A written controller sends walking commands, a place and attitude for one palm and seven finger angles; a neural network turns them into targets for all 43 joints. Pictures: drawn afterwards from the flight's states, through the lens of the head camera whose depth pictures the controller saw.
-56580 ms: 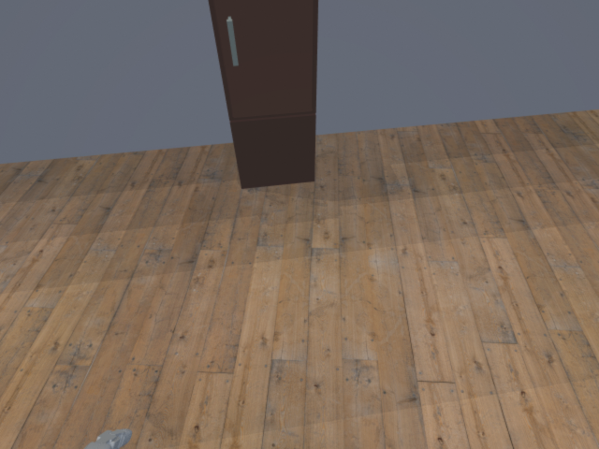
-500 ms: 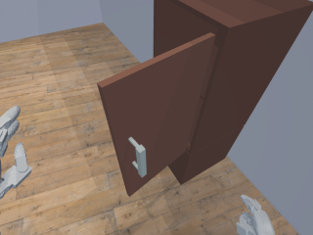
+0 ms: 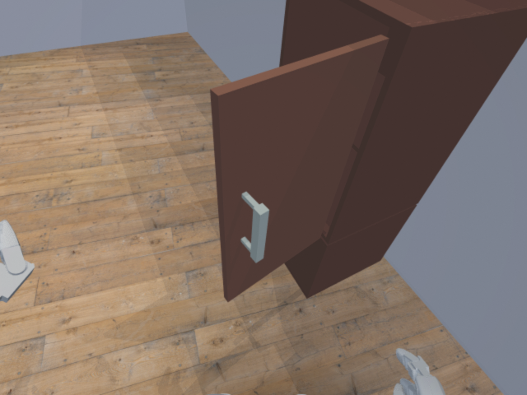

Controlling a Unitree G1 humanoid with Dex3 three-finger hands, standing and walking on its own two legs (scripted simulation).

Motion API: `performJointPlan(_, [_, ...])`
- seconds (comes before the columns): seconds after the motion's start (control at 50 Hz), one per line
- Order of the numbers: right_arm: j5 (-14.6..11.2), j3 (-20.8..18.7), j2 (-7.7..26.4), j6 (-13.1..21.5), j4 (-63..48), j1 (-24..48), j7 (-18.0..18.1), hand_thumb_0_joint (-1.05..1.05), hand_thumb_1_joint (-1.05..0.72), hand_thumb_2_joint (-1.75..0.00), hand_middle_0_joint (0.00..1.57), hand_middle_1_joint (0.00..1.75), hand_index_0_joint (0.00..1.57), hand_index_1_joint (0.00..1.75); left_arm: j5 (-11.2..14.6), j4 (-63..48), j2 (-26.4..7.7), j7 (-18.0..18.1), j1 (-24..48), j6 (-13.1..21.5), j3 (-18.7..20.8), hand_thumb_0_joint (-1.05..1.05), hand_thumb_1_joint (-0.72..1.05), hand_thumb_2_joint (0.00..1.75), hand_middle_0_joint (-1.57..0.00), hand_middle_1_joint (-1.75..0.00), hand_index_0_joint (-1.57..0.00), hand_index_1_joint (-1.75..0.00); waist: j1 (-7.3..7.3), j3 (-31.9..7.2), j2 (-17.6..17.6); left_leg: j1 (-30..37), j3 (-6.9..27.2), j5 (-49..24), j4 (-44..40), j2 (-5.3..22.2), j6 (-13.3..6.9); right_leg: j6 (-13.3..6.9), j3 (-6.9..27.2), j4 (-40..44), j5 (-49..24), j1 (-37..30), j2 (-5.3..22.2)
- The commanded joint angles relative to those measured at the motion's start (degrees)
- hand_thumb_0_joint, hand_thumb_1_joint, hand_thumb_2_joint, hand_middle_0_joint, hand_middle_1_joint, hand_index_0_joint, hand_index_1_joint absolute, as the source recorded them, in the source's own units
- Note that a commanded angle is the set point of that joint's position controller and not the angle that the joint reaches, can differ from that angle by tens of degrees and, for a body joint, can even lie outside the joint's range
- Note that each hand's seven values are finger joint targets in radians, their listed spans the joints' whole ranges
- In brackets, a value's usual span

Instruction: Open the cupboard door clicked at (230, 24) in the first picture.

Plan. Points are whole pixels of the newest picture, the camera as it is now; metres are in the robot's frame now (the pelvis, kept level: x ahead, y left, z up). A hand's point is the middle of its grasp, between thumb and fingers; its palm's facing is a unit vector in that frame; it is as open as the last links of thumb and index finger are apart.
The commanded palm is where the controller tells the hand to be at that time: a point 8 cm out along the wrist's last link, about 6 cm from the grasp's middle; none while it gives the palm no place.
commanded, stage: step back with the hand held close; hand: left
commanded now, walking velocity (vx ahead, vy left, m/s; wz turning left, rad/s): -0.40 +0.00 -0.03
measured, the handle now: (252, 228) +0.40 +0.04 -0.01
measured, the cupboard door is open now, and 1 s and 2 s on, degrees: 100 100 100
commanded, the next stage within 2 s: stop stepping back and stand still in 1.00 s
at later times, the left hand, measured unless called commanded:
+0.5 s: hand (27, 333) +0.14 +0.22 +0.18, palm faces +0.38 -0.80 -0.46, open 7.5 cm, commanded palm +0.08 +0.26 +0.20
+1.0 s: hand out of the picture +0.03 +0.17 +0.18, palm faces +0.27 -0.79 -0.55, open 7.5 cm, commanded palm -0.05 +0.22 +0.20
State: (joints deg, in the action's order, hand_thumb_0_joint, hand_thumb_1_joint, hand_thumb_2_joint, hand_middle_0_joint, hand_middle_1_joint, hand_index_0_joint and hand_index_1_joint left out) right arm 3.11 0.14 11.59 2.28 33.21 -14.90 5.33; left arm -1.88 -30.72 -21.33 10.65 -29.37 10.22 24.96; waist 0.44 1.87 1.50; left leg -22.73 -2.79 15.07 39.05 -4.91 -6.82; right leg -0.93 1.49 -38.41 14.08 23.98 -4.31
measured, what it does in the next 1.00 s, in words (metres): walks backwards: right foot, then left foot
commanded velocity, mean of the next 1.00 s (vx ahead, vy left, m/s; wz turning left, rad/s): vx -0.40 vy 0.00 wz -0.01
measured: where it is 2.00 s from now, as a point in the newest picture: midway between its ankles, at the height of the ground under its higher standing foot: outside the picture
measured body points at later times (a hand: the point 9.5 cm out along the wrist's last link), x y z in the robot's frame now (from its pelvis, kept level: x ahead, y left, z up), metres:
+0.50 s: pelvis -0.06 -0.03 +0.02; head -0.04 +0.01 +0.47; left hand +0.11 +0.26 +0.21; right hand +0.11 -0.29 -0.04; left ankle -0.05 +0.07 -0.67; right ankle -0.03 -0.14 -0.72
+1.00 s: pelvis -0.21 -0.07 +0.02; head -0.15 -0.06 +0.47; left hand +0.01 +0.21 +0.21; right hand -0.03 -0.29 -0.08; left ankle -0.15 +0.08 -0.69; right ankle -0.24 -0.14 -0.72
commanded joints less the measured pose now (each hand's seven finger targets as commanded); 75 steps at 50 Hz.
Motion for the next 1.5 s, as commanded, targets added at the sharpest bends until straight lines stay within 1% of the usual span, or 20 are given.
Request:
performJointPlan(0.0, [0.77, -3.90, 8.76, 4.23, -7.85, 5.73, 0.92, 0.00, -0.90, -0.90, 0.20, 0.30, 0.20, 0.30, 0.63, -13.21, -11.28, 1.37, 3.54, 4.73, 7.94, 0.00, 0.90, 0.90, -0.20, -0.30, -0.20, -0.30, 0.68, -4.56, -7.86, -20.70, 22.96, 13.13, -24.19, 19.91, -2.71, 0.07, 4.75, -7.96, 4.57, -22.19, 0.88])
performJointPlan(0.12, [-1.81, -3.89, 8.56, 5.74, -5.26, 8.05, -1.08, 0.00, -0.90, -0.90, 0.20, 0.30, 0.20, 0.30, 3.31, -9.93, -10.29, -0.94, 3.83, 6.08, 5.16, 0.00, 0.90, 0.90, -0.20, -0.30, -0.20, -0.30, 0.43, -9.44, -4.53, 0.72, 17.81, -16.42, -16.84, 17.96, 1.48, 0.14, 4.87, 4.52, -4.18, -14.75, 2.75])
performJointPlan(0.2, [-1.81, -4.24, 9.16, 5.67, -6.28, 9.82, -1.61, 0.00, -0.90, -0.90, 0.20, 0.30, 0.20, 0.30, 3.79, -9.60, -11.67, -1.92, -0.35, 6.30, 6.88, 0.00, 0.90, 0.90, -0.20, -0.30, -0.20, -0.30, -0.77, -9.85, -11.52, -6.76, 18.18, -0.48, -22.96, 19.70, -0.87, 0.61, 3.58, -0.44, 3.46, -19.34, 0.91])
performJointPlan(0.28, [-2.18, -3.84, 8.81, 4.96, -7.90, 10.93, -2.11, 0.00, -0.90, -0.90, 0.20, 0.30, 0.20, 0.30, 4.19, -11.95, -13.87, -2.09, -1.35, 6.04, 8.93, 0.00, 0.90, 0.90, -0.20, -0.30, -0.20, -0.30, -0.51, -7.13, -4.23, -13.55, 15.67, 13.49, -21.85, 16.41, 0.38, -0.54, 4.71, 6.20, -0.60, -21.17, 2.63])
performJointPlan(0.36, [-3.17, -4.42, 7.26, 3.96, -7.07, 9.19, -2.58, 0.00, -0.90, -0.90, 0.20, 0.30, 0.20, 0.30, 4.58, -12.73, -15.77, -1.53, -0.18, 6.51, 8.45, 0.00, 0.90, 0.90, -0.20, -0.30, -0.20, -0.30, 0.04, -9.14, 6.43, 1.08, 4.17, 7.97, 8.18, 3.50, 7.64, -8.77, 25.76, 25.85, 5.58, 0.62, 21.17])
performJointPlan(0.4, [-2.40, -4.40, 6.88, 3.38, -6.15, 8.96, -2.68, 0.00, -0.90, -0.90, 0.20, 0.30, 0.20, 0.30, 3.79, -11.92, -15.29, -0.91, -0.50, 6.68, 7.81, 0.00, 0.90, 0.90, -0.20, -0.30, -0.20, -0.30, -0.03, -10.24, 4.22, -1.85, 5.55, 11.77, 21.88, 3.21, 7.71, -11.43, 24.62, 24.62, -11.58, -0.23, 24.52])
performJointPlan(0.52, [-2.90, -2.74, 6.39, 2.25, -5.68, 9.48, -0.15, 0.00, -0.90, -0.90, 0.20, 0.30, 0.20, 0.30, 3.03, -12.91, -15.28, -0.27, 1.36, 5.16, 6.76, 0.00, 0.90, 0.90, -0.20, -0.30, -0.20, -0.30, 1.12, -8.91, -1.88, 2.48, 2.69, 0.78, -11.56, 4.62, 7.99, -3.06, 6.73, 10.53, -38.55, -12.73, 12.24])
performJointPlan(0.58, [-2.89, -5.19, 7.84, 3.62, -6.53, 7.53, -0.08, 0.00, -0.90, -0.90, 0.20, 0.30, 0.20, 0.30, 2.80, -17.29, -16.63, -0.85, 0.93, 6.34, 8.61, 0.00, 0.90, 0.90, -0.20, -0.30, -0.20, -0.30, -0.37, -15.66, -14.04, 10.30, 14.66, -40.21, -16.08, 20.84, 2.03, 2.40, 2.11, -2.17, -4.62, -9.29, 2.81])
performJointPlan(0.66, [-1.73, -5.02, 7.28, 6.26, -5.98, 8.22, -1.44, 0.00, -0.90, -0.90, 0.20, 0.30, 0.20, 0.30, 4.38, -19.28, -16.15, -1.76, -3.15, 5.74, 10.79, 0.00, 0.90, 0.90, -0.20, -0.30, -0.20, -0.30, -0.52, -14.39, -15.03, 11.41, 13.59, -51.54, -15.11, 24.23, -1.32, 2.15, 0.79, -11.02, 10.26, -3.39, 1.97])
performJointPlan(0.86, [-1.65, -3.98, 7.98, 6.59, -4.30, 10.30, -2.66, 0.00, -0.90, -0.90, 0.20, 0.30, 0.20, 0.30, 4.33, -11.98, -13.24, -2.51, -1.61, 3.39, 7.18, 0.00, 0.90, 0.90, -0.20, -0.30, -0.20, -0.30, -0.72, -10.20, -9.36, 3.99, 9.05, -19.63, -15.73, 20.27, 1.99, 3.03, -1.97, 11.04, -3.45, -15.44, 2.52])
performJointPlan(0.92, [-3.21, -3.26, 4.71, 4.52, -7.16, 11.37, -2.70, 0.00, -0.90, -0.90, 0.20, 0.30, 0.20, 0.30, 2.95, -11.83, -18.02, -2.32, -3.24, 4.05, 9.54, 0.00, 0.90, 0.90, -0.20, -0.30, -0.20, -0.30, -1.22, -14.33, 13.12, -5.37, -1.43, 12.45, 7.97, 5.09, 8.72, -0.18, 15.64, 18.58, -50.26, -18.69, 20.62])
performJointPlan(0.94, [-3.84, -3.54, 5.03, 4.28, -6.60, 11.60, -2.60, 0.00, -0.90, -0.90, 0.20, 0.30, 0.20, 0.30, 3.34, -11.76, -17.52, -1.94, -3.81, 3.16, 9.43, 0.00, 0.90, 0.90, -0.20, -0.30, -0.20, -0.30, -1.73, -16.54, 14.19, -8.08, 3.49, 17.26, 18.48, 2.79, 8.40, 2.86, 14.56, 17.44, -59.17, -19.20, 23.70])
performJointPlan(0.96, [-3.94, -3.70, 4.72, 4.25, -6.09, 11.17, -2.55, 0.00, -0.90, -0.90, 0.20, 0.30, 0.20, 0.30, 3.73, -12.47, -17.44, -1.87, -5.15, 2.92, 10.49, 0.00, 0.90, 0.90, -0.20, -0.30, -0.20, -0.30, -1.80, -18.02, 11.84, -7.81, 6.26, 14.61, 21.96, 3.52, 8.20, 5.36, 10.00, 16.59, -54.71, -19.16, 22.28])
performJointPlan(1.0, [-3.10, -2.23, 2.99, 2.88, -6.95, 12.98, -1.99, 0.00, -0.90, -0.90, 0.20, 0.30, 0.20, 0.30, 3.37, -12.70, -17.83, -1.71, -6.79, 2.41, 11.71, 0.00, 0.90, 0.90, -0.20, -0.30, -0.20, -0.30, -0.72, -17.91, 7.01, -9.21, 1.97, 12.90, 22.51, 3.89, 9.35, 1.03, 5.24, 13.36, -53.41, -19.59, 18.40])
performJointPlan(1.08, [-2.96, -1.85, 3.69, 0.52, -7.14, 12.66, 0.33, 0.00, -0.90, -0.90, 0.20, 0.30, 0.20, 0.30, 3.40, -13.56, -15.55, -0.05, -4.75, 2.19, 8.49, 0.00, 0.90, 0.90, -0.20, -0.30, -0.20, -0.30, -0.13, -13.12, 3.14, -4.84, 0.19, 14.36, 17.15, 3.48, 8.57, -2.75, 8.47, 16.15, -50.22, -17.46, 17.68])
performJointPlan(1.22, [-3.75, -2.97, 7.98, 0.40, -9.38, 5.20, -0.12, 0.00, -0.90, -0.90, 0.20, 0.30, 0.20, 0.30, 3.80, -13.48, -14.50, 0.64, -6.03, 2.75, 7.32, 0.00, 0.90, 0.90, -0.20, -0.30, -0.20, -0.30, 1.66, -9.93, -0.36, 11.83, 2.50, 6.36, -18.36, 4.93, 4.46, -0.62, 9.45, 22.93, 1.43, -14.09, 14.51])
performJointPlan(1.28, [-3.24, -3.01, 8.91, 3.23, -10.32, 5.38, -0.95, 0.00, -0.90, -0.90, 0.20, 0.30, 0.20, 0.30, 2.40, -16.30, -15.72, 0.39, -4.28, 4.87, 8.92, 0.00, 0.90, 0.90, -0.20, -0.30, -0.20, -0.30, -0.21, -4.13, -17.11, 7.05, 21.45, 8.41, -28.10, 19.97, -1.74, 2.73, 0.90, 4.06, 6.46, -6.48, 3.76])
performJointPlan(1.32, [-2.28, -2.75, 7.40, 5.25, -8.63, 6.36, -1.28, 0.00, -0.90, -0.90, 0.20, 0.30, 0.20, 0.30, 2.46, -17.00, -16.89, -0.04, -2.22, 5.24, 9.63, 0.00, 0.90, 0.90, -0.20, -0.30, -0.20, -0.30, 0.82, -3.52, -20.09, 3.58, 20.77, 7.81, -30.62, 19.99, -0.75, 1.87, -1.15, -6.50, 8.88, -4.63, 3.57])
performJointPlan(1.4, [-3.04, -2.65, 7.42, 8.14, -5.13, 4.73, -1.40, 0.00, -0.90, -0.90, 0.20, 0.30, 0.20, 0.30, 1.72, -11.78, -12.39, -0.49, 2.38, 4.15, 4.85, 0.00, 0.90, 0.90, -0.20, -0.30, -0.20, -0.30, 0.90, 2.57, -8.64, 7.92, 14.84, 9.67, -27.88, 18.41, -1.68, 2.14, -4.64, -9.41, 7.62, 2.80, 3.84])
performJointPlan(1.48, [-3.02, -2.31, 7.81, 7.96, -3.71, 4.80, -0.38, 0.00, -0.90, -0.90, 0.20, 0.30, 0.20, 0.30, 1.82, -4.54, -10.06, -0.81, 6.34, 2.73, 1.61, 0.00, 0.90, 0.90, -0.20, -0.30, -0.20, -0.30, 1.15, 1.59, -8.79, 8.96, 14.72, 7.59, -26.66, 18.44, -1.57, 2.15, -7.05, -2.17, 10.86, -1.26, 3.26])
